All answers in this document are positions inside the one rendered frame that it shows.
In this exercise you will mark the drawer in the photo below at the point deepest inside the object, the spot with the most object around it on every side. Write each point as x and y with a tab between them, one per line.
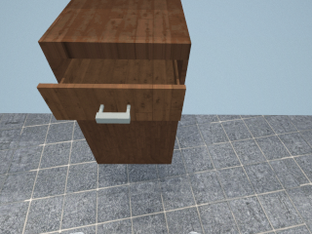
149	86

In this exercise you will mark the cabinet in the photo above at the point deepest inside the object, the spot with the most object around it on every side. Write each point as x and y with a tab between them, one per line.
122	29

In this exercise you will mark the handle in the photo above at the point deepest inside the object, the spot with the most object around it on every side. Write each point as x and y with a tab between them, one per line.
113	117

